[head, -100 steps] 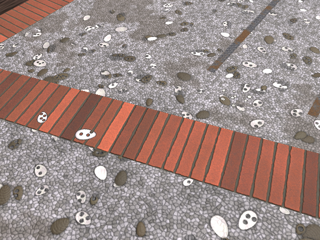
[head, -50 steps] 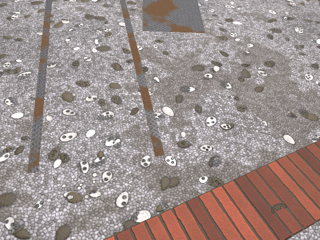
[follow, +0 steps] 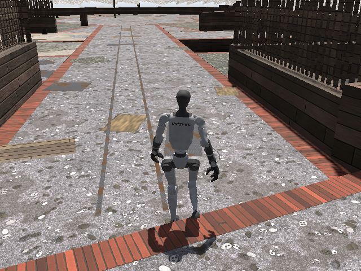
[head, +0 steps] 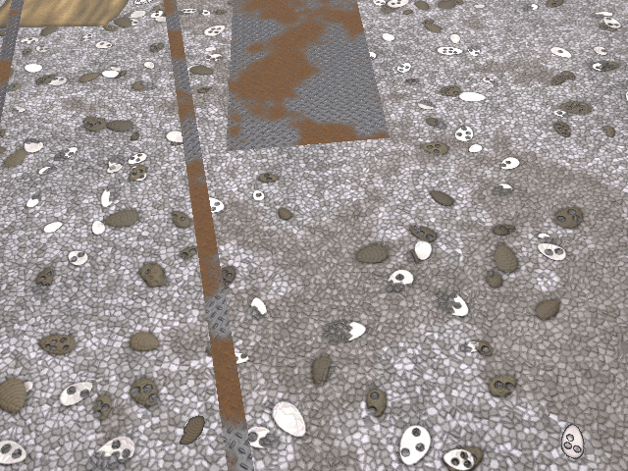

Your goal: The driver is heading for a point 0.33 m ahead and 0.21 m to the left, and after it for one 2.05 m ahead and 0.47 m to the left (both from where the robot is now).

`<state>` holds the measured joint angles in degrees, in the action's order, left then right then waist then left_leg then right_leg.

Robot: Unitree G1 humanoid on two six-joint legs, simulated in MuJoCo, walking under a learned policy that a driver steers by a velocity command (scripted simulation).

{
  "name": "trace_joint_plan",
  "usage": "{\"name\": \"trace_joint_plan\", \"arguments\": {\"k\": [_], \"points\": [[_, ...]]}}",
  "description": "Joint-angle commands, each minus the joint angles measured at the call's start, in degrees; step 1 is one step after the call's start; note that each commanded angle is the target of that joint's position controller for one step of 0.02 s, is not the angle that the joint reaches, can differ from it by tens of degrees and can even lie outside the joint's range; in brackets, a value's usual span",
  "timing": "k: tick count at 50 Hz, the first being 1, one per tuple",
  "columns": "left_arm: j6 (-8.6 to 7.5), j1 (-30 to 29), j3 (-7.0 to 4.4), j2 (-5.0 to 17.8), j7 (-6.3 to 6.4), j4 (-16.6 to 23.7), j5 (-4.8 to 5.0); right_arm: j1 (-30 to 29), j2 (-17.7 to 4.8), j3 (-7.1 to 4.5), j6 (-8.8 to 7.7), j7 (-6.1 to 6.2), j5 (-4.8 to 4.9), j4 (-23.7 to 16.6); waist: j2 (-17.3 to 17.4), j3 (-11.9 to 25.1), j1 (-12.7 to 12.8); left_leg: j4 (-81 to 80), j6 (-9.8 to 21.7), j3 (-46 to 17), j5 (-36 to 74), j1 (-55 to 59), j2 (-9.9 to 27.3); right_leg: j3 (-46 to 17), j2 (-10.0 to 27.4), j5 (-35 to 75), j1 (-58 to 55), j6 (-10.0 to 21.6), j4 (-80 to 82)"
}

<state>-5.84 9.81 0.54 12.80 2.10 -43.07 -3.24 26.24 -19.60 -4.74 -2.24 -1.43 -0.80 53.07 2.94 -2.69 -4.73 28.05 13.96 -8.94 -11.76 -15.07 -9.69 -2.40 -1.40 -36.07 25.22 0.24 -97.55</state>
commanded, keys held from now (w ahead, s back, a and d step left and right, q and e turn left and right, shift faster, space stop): w+q+shift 0.44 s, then q+shift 0.30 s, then e+shift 0.26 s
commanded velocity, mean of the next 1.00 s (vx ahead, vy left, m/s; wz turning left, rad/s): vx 0.65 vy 0.00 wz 0.76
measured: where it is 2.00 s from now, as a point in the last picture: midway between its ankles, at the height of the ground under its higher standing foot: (292, 367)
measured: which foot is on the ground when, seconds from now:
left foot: down 0.00-0.24, up 0.26-0.62, down 0.64-1.00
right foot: up 0.00-0.22, down 0.24-0.62, up 0.64-1.00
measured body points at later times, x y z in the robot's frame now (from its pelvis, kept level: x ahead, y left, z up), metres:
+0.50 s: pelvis +0.43 -0.07 -0.01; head +0.46 -0.05 +0.44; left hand +0.26 +0.19 -0.12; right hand +0.77 -0.21 -0.06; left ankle +0.50 +0.06 -0.66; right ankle +0.38 -0.25 -0.74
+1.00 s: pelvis +0.66 +0.05 +0.00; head +0.68 +0.08 +0.45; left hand +0.57 +0.31 -0.13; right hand +0.90 -0.08 -0.12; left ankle +0.65 +0.08 -0.74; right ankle +0.84 +0.01 -0.69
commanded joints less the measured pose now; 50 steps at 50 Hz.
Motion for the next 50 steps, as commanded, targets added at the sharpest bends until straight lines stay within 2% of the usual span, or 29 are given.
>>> {"name": "trace_joint_plan", "arguments": {"k": [1,2,3,4,5,6,8,9,10,11,12,13,14,15,16,18,20,24,27,30,31,32,33,34,36,38,41,45,50], "points": [[0.0,-6.35,1.44,-0.27,-1.76,12.83,-3.47,4.04,-6.53,-0.29,-1.84,1.99,-0.34,-1.85,-1.77,-2.09,4.85,-4.9,12.72,-33.73,3.4,-2.49,18.67,-5.45,2.84,-22.99,23.76,0.52,8.81],[0.46,-2.05,1.51,0.12,-1.43,13.18,-2.69,-4.85,-10.1,-1.92,-2.85,2.43,-1.06,-3.98,2.94,-2.15,9.06,-10.92,12.81,-48.5,-2.51,-16.33,25.84,-10.11,6.45,-8.82,17.38,0.54,8.5],[0.27,-6.03,0.18,4.27,-0.47,12.9,-1.2,-5.18,-10.08,-2.46,-3.99,2.52,-1.95,-5.05,-1.98,-0.9,8.12,-11.88,10.02,-48.97,-9.66,-14.21,25.6,-11.47,8.35,5.07,20.22,-0.84,8.74],[-0.23,-12.16,-0.6,8.88,-0.23,14.83,0.48,-4.07,-10.64,-2.57,-4.38,2.03,-1.92,-5.61,-7.26,-1.37,6.09,-15.16,7.82,-40.86,-13.45,-10.43,20.88,-6.28,7.33,17.46,22.69,-3.13,21.95],[-0.05,-13.51,0.03,8.32,-1.15,14.97,1.24,-9.04,-6.7,-1.4,-4.01,2.78,-0.28,-7.07,-8.76,-3.95,6.7,-17.91,2.69,-27.59,-13.97,-25.48,12.34,-8.57,10.61,37.87,1.98,-4.71,45.06],[0.67,-11.4,-0.06,7.17,-2.24,13.21,2.12,-9.23,-5.03,-1.05,-3.21,2.7,0.61,-6.4,-5.07,-2.55,5.52,-14.59,-0.25,-19.08,-12.63,-32.03,6.38,-4.41,7.87,43.57,-15.06,-6.0,52.85],[2.37,-7.79,-0.4,7.04,-3.13,11.81,3.61,-4.65,-6.53,-1.52,-1.95,2.32,0.52,-5.04,0.6,0.69,3.94,-9.25,-1.94,-18.56,-9.4,-21.11,6.71,-1.33,4.97,40.38,-18.43,-7.1,57.83],[2.34,-6.21,-0.97,8.14,-2.9,11.14,3.79,-2.84,-6.76,-1.94,-1.54,2.25,0.05,-4.98,0.56,0.88,4.09,-4.81,-2.72,-19.73,-7.54,-14.51,7.03,-1.27,3.89,35.58,-17.11,-6.76,61.91],[1.9,-1.13,-1.97,9.56,-2.07,9.41,3.33,-1.26,-6.86,-2.28,-1.36,1.84,-0.41,-4.79,-1.88,3.65,6.39,4.08,-4.09,-19.85,-2.77,-9.38,6.13,-1.0,1.87,29.02,-20.45,-6.06,64.08],[1.13,7.37,-3.36,12.14,-1.13,7.62,2.46,-1.14,-7.04,-2.42,-1.79,1.12,-0.26,-4.69,-5.17,8.16,11.4,18.0,-5.56,-16.23,1.84,-9.02,3.35,0.02,1.9,22.7,-28.46,-5.71,63.54],[0.21,17.98,-4.87,17.1,-0.11,6.66,0.28,-3.51,-1.16,-1.21,-3.04,1.08,0.78,-6.93,-13.76,14.62,15.46,39.97,-7.23,-10.16,-6.28,-16.74,0.54,-15.32,15.05,1.57,-38.73,-4.26,65.78],[0.75,16.63,-6.46,23.81,-0.05,6.57,0.06,1.66,4.34,0.16,-3.74,0.56,3.25,-12.52,-36.75,22.67,7.79,54.79,-8.56,-3.3,-19.73,-29.98,-1.4,-56.83,31.32,-14.95,-43.68,2.55,87.33],[1.58,9.93,-6.17,17.83,-0.38,7.5,0.3,-3.95,1.25,0.64,-2.09,1.08,1.02,-11.06,-24.61,12.3,6.95,61.41,-8.3,1.44,-13.9,-38.47,5.26,-58.26,29.13,-28.79,-36.64,5.43,88.63],[1.84,7.31,-5.22,12.54,-0.79,7.63,0.76,-9.33,0.29,0.38,-1.39,0.49,-0.82,-11.31,-16.74,5.25,8.24,60.27,-8.18,3.95,-9.88,-40.58,8.06,-44.02,25.33,-20.77,-30.89,5.05,84.7],[2.01,6.39,-4.75,9.89,-1.27,6.45,0.59,-12.55,0.27,0.22,-0.98,-0.42,-1.35,-11.72,-11.38,1.21,8.3,55.56,-8.29,4.77,-6.6,-39.03,10.96,-30.16,21.78,-6.24,-25.3,4.3,82.62],[1.63,8.9,-4.08,7.52,-1.29,2.26,0.57,-16.63,2.25,0.71,0.36,-2.14,-1.46,-14.3,-14.07,-0.86,6.87,51.55,-8.87,3.96,-5.54,-35.11,13.91,-16.58,18.5,12.14,-19.59,3.07,82.34],[0.71,11.02,-3.57,4.79,-1.82,-0.12,1.24,-20.02,2.57,1.08,1.62,-3.03,-1.18,-16.94,-12.49,0.89,5.86,49.9,-8.6,4.61,-3.21,-36.4,14.0,-9.35,17.77,27.1,-22.41,2.33,82.57],[-0.32,6.81,-4.16,7.01,-1.47,-0.78,2.02,-26.48,1.56,2.38,2.02,-4.24,-1.77,-21.11,-7.56,-0.86,2.95,30.56,-7.91,9.96,6.27,-30.06,13.66,6.97,15.32,48.21,-20.09,1.25,85.8],[-0.18,8.6,-4.84,10.99,-0.91,-1.71,2.67,-27.42,1.17,2.91,1.74,-4.75,-1.96,-20.89,-6.11,-0.51,2.93,14.64,-7.18,18.35,10.87,-14.54,7.81,14.76,12.72,68.32,-18.92,-0.06,81.51],[0.95,9.11,-5.88,15.61,-0.39,-0.86,2.97,-8.65,-2.99,1.05,1.37,-3.34,-1.89,-15.2,-7.34,10.07,-5.36,8.33,-3.59,15.87,13.24,9.25,3.34,14.11,15.66,79.11,-17.74,-0.54,53.45],[1.19,9.42,-5.87,14.72,-0.89,-0.44,2.85,-2.41,-5.46,-0.23,1.16,-1.8,-2.08,-12.08,-3.33,13.32,-6.98,5.72,-2.07,11.89,16.94,21.08,4.08,14.17,13.03,56.75,-9.45,-1.93,37.4],[1.77,13.15,-5.18,9.99,-1.82,0.12,1.83,-5.83,-10.71,-1.92,1.93,-0.04,-0.51,-12.92,7.65,11.61,-2.39,7.79,-0.59,0.59,42.62,28.51,13.43,15.02,3.82,3.74,4.4,-3.58,16.03],[2.61,20.82,-4.93,10.15,-1.51,3.35,1.73,-6.02,-16.3,-2.93,2.33,-0.21,-0.23,-16.72,7.1,23.29,1.5,11.02,9.93,-20.04,79.63,39.61,27.03,5.99,2.38,-2.87,12.81,-5.56,0.58],[3.03,17.61,-4.65,12.23,-0.87,4.93,1.92,-5.74,-15.2,-3.69,3.06,0.64,-0.07,-18.97,2.05,30.42,-1.48,3.96,14.32,-26.81,62.08,42.63,29.16,-0.87,2.79,2.61,18.28,-5.28,-1.9],[3.75,10.14,-4.12,12.39,-0.72,5.84,0.98,-13.18,-8.88,-2.18,3.46,2.12,0.38,-19.17,-5.28,15.2,2.48,-5.75,10.31,-23.86,34.23,22.32,22.8,-2.56,6.4,8.69,17.94,-4.87,11.46],[6.05,11.62,-4.07,11.83,-0.24,4.79,0.14,-15.25,-5.53,-0.89,2.64,2.27,0.74,-17.99,-7.27,6.89,6.77,-7.28,6.67,-15.74,42.28,6.8,20.14,-1.21,8.19,9.33,10.33,-4.94,20.26],[7.01,11.77,-3.5,8.58,-0.17,3.81,1.02,-13.4,-4.28,-0.3,0.72,1.56,-0.06,-15.25,-8.56,9.59,7.21,-6.77,2.84,-8.15,54.81,0.49,17.9,0.74,8.07,15.25,2.43,-3.52,29.13],[6.96,9.95,-2.76,5.02,-1.03,2.77,2.45,-12.45,0.44,1.8,0.02,1.61,-0.23,-11.6,-3.11,10.64,6.48,-8.89,-5.23,0.43,51.1,2.51,14.6,1.56,6.91,27.9,-0.88,-0.7,42.12],[7.83,3.01,-3.53,7.35,-2.01,3.79,3.07,-10.8,-1.19,1.78,0.6,2.46,-1.11,-9.85,0.1,4.67,3.4,-11.21,-4.58,2.53,38.75,6.16,18.31,0.48,4.18,26.33,1.35,0.3,49.21]]}}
